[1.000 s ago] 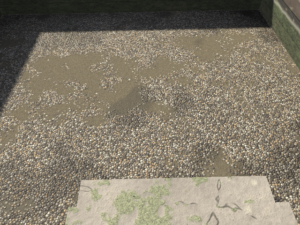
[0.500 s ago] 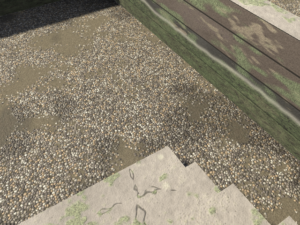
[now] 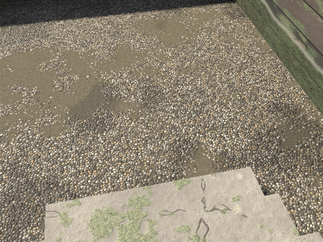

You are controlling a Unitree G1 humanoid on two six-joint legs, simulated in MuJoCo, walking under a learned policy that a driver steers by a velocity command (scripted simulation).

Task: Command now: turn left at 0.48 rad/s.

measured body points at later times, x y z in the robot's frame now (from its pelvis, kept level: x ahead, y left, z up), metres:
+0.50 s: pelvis -0.02 +0.01 +0.00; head -0.01 +0.02 +0.45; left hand +0.06 +0.26 -0.12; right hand +0.11 -0.22 -0.12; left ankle -0.04 +0.08 -0.72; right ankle +0.03 -0.13 -0.68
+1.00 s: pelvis -0.03 -0.02 +0.00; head -0.02 -0.01 +0.45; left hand -0.01 +0.22 -0.14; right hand +0.05 -0.23 -0.14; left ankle -0.06 +0.09 -0.72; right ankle +0.00 -0.13 -0.72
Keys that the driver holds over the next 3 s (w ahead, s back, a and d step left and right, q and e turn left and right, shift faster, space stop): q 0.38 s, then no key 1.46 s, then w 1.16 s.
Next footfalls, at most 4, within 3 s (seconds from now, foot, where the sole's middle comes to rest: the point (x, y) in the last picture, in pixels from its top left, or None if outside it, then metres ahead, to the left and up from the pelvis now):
0.58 right None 0.04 -0.11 -0.75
0.88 left None -0.02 0.10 -0.75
2.50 right None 0.36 -0.02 -0.93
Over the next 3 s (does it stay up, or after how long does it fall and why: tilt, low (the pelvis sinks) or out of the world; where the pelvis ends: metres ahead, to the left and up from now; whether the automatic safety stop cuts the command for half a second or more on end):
stays up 0.47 0.15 -0.28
